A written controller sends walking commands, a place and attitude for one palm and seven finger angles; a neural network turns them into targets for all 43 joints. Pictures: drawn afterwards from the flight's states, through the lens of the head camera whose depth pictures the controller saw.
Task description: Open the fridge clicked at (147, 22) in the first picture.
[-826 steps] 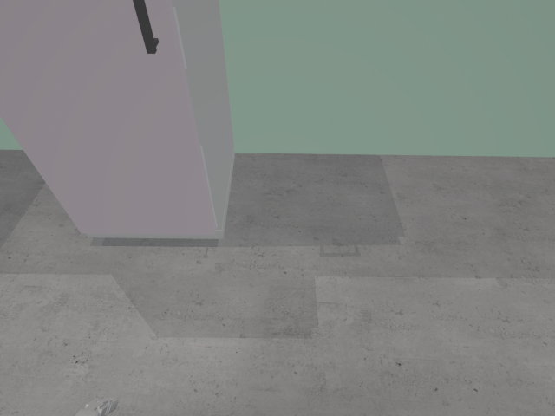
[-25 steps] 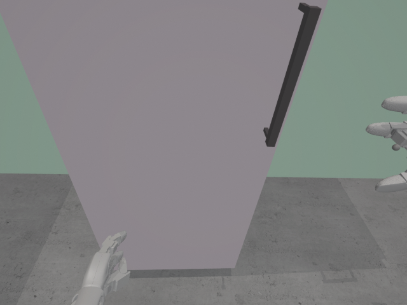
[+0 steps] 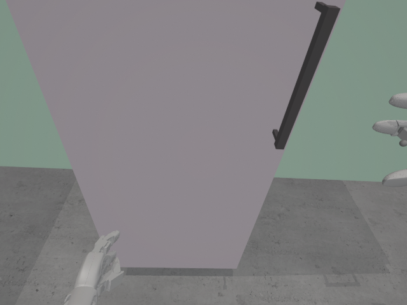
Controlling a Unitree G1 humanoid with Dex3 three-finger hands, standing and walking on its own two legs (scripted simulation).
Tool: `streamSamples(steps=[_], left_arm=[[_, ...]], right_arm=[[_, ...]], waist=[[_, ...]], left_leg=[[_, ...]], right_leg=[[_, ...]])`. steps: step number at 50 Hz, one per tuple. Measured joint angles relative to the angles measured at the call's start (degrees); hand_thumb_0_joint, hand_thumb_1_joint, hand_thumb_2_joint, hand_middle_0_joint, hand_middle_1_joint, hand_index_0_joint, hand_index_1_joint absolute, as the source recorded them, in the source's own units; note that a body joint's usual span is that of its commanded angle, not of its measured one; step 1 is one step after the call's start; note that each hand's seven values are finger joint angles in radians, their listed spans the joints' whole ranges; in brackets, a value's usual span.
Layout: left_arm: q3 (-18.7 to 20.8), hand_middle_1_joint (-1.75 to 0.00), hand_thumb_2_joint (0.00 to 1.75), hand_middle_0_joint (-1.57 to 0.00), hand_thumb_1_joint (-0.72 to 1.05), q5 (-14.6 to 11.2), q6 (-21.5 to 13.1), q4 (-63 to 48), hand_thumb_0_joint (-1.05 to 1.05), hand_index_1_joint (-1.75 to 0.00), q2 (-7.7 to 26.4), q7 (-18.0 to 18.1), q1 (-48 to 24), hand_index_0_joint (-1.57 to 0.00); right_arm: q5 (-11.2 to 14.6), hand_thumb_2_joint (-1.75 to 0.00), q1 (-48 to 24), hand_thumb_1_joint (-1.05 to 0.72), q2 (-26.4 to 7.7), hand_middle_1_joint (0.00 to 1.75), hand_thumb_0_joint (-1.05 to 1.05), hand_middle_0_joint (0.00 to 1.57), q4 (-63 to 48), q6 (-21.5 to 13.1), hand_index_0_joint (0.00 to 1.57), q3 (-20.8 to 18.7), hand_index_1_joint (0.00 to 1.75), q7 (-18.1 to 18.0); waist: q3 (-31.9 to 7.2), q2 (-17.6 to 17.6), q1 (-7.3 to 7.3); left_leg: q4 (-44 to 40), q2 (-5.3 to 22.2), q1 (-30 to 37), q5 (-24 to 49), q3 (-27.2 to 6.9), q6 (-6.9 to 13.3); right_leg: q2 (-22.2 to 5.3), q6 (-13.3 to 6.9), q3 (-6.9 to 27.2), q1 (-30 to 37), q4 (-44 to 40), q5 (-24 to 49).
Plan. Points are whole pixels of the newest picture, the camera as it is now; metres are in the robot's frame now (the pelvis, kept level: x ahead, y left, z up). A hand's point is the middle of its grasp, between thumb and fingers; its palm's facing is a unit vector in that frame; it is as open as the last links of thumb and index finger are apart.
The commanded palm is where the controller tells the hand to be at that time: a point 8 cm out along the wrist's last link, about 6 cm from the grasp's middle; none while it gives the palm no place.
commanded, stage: raise the hand to about handle height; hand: right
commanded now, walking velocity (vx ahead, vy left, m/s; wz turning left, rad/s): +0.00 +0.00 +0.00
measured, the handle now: (297, 86) +0.46 -0.17 +0.26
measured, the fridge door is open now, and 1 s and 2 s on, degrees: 0 0 0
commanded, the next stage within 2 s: move the hooked fingers beside the handle in 0.04 s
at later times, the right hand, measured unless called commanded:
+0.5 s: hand (384, 134) +0.30 -0.26 +0.27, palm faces +0.07 +0.99 -0.12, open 14.0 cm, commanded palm +0.27 -0.30 +0.27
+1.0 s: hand (365, 124) +0.33 -0.25 +0.26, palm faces +0.09 +0.99 -0.09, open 14.0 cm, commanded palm +0.30 -0.30 +0.26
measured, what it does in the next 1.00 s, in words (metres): stands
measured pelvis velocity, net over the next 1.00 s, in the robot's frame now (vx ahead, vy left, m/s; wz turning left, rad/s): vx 0.01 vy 0.00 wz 0.00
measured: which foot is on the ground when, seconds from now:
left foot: down 0.00-1.00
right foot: down 0.00-1.00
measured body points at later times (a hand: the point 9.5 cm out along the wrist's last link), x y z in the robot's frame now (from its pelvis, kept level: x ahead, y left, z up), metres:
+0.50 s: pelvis +0.01 +0.00 +0.00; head -0.03 +0.03 +0.45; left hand +0.22 +0.21 -0.06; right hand +0.29 -0.32 +0.28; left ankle -0.01 +0.10 -0.74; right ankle +0.02 -0.10 -0.74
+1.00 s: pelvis +0.01 +0.00 +0.00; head -0.03 +0.03 +0.45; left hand +0.21 +0.23 -0.07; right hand +0.32 -0.30 +0.27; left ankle -0.01 +0.10 -0.74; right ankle +0.02 -0.10 -0.74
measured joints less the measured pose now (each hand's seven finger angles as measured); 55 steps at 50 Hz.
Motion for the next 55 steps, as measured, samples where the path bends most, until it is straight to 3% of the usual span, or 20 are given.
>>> streamSamples(steps=[11, 22, 33, 44, 55], left_arm=[[-0.39, -0.30, 0.90, -0.20, 0.90, -0.10, 0.37, -0.11, 0.01, -0.30, -0.50, -0.29, -0.59, -0.21], [-0.11, -0.30, 0.90, -0.20, 0.90, -0.02, 0.48, 0.06, 0.01, -0.30, -0.47, -0.04, -0.45, -0.21], [-0.25, -0.30, 0.90, -0.20, 0.90, 0.12, 1.70, 0.24, 0.01, -0.30, -0.95, -0.29, -0.81, -0.21], [0.33, -0.30, 0.90, -0.20, 0.90, -0.14, 2.06, 0.82, 0.01, -0.30, -0.27, 0.33, -0.15, -0.21], [0.68, -0.30, 0.90, -0.20, 0.90, -0.13, 2.56, 0.35, 0.01, -0.30, -0.33, 0.13, 0.46, -0.21]], right_arm=[[0.85, -0.30, 0.16, 0.50, -0.51, 1.20, -0.01, 0.31, 0.95, 0.02, 0.30, -0.05, 1.20, 1.13], [0.02, -0.30, -1.30, 0.50, 1.73, 1.20, -0.01, 0.30, 0.05, -0.99, 0.30, 2.38, 1.20, -0.27], [-0.54, -0.30, -2.91, 0.50, 2.78, 1.20, -0.01, 0.31, 1.10, 0.56, 0.30, 3.82, 1.20, -3.10], [-1.74, -0.30, -6.51, 0.50, 2.87, 1.20, -0.01, 0.30, 6.47, -0.94, 0.30, 5.32, 1.20, -3.52], [-2.22, -0.30, -8.74, 0.50, 2.05, 1.20, -0.01, 0.30, 11.68, -2.90, 0.30, 4.69, 1.20, -3.52]], waist=[[-0.79, -0.25, -0.07], [-0.43, -0.10, 0.02], [-0.66, -0.11, 0.76], [-0.45, 0.08, 0.79], [-0.67, 0.22, 1.92]], left_leg=[[-0.07, 0.19, -0.19, -0.39, 0.12, -0.16], [-0.39, 0.49, 0.25, -0.39, 0.13, -0.29], [-0.30, 0.53, -0.18, -0.36, -0.18, -0.21], [-0.35, 0.22, -0.05, -0.34, 0.18, 0.12], [-0.58, -0.22, -0.47, -0.11, -0.31, 0.39]], right_leg=[[0.21, -0.10, 0.15, -0.29, -0.02, -0.34], [0.54, -0.23, 0.17, 0.25, -0.61, -0.21], [0.57, -0.15, -0.12, 0.28, -1.30, 0.15], [0.29, 0.17, 0.27, 0.19, -1.08, 0.14], [-0.16, 0.41, -0.17, 0.07, -1.43, 0.24]])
